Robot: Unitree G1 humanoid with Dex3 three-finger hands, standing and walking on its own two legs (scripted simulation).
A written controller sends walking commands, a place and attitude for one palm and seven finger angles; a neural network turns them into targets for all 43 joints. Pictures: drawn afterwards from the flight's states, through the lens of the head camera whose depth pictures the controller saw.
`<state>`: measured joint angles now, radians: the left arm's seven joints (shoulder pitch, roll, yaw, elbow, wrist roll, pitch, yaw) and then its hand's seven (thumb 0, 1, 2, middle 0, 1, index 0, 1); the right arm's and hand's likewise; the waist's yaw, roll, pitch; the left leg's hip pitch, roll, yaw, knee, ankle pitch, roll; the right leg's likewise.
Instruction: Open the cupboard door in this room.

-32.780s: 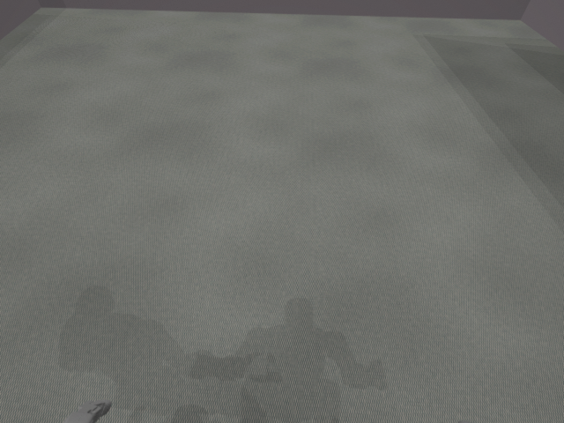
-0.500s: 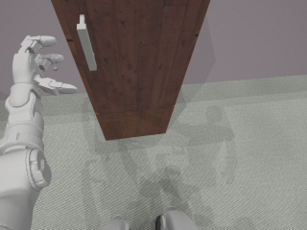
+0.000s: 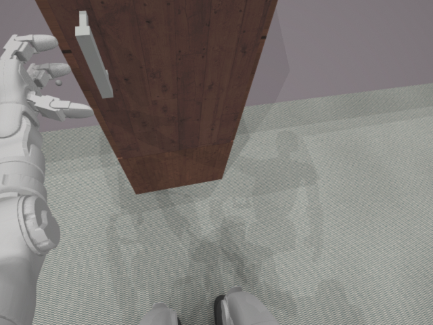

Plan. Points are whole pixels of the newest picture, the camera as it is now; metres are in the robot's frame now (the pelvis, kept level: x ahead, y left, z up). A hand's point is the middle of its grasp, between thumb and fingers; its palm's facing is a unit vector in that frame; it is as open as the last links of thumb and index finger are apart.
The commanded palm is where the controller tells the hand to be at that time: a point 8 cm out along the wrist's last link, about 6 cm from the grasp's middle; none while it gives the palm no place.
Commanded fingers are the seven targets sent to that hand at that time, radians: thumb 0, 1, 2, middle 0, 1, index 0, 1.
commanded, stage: move the hooked fingers beside the handle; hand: left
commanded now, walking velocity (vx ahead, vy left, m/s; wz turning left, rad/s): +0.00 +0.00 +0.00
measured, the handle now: (96, 58) +0.57 +0.16 +0.09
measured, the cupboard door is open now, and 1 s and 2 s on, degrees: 0 0 0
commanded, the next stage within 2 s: slide the fingers in behind the handle in 0.60 s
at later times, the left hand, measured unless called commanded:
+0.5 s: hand (54, 91) +0.50 +0.22 +0.09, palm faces +0.11 -0.99 +0.00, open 14.0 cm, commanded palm +0.48 +0.26 +0.08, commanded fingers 0.00 -0.50 0.30 -0.30 -1.20 -0.30 -1.20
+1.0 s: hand (68, 87) +0.51 +0.20 +0.09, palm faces +0.09 -1.00 +0.01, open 14.0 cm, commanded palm +0.49 +0.24 +0.08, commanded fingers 0.00 -0.50 0.30 -0.30 -1.20 -0.30 -1.20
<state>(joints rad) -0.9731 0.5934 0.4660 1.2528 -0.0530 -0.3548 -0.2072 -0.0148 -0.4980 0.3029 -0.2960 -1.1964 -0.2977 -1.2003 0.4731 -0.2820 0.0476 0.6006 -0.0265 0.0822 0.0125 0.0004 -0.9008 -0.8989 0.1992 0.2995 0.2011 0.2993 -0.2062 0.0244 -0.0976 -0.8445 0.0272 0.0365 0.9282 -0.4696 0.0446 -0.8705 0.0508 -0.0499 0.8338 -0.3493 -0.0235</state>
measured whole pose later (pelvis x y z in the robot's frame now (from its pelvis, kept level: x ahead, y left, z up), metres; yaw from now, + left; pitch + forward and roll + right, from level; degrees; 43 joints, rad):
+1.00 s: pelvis -0.01 +0.01 +0.00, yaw +1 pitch +21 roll -3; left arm -0.98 0.51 0.40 1.24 -0.06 -0.37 -0.14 -0.01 -0.50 0.30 -0.30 -1.20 -0.30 -1.20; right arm 0.47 -0.28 0.04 0.62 -0.03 0.07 0.02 0.00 -0.90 -0.90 0.20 0.30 0.20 0.30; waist -0.20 0.03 -0.10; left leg -0.85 0.02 0.02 0.95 -0.47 0.05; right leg -0.86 0.04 -0.06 0.85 -0.35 -0.02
